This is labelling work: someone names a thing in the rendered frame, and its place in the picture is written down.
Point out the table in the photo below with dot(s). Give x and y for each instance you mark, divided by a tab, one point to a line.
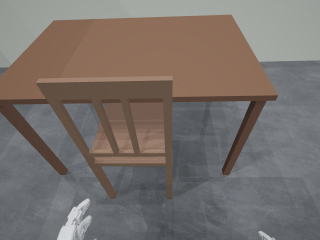
207	56

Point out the left robot hand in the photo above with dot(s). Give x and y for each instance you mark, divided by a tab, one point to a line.
74	229

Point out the chair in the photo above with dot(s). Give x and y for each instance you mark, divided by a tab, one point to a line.
135	134

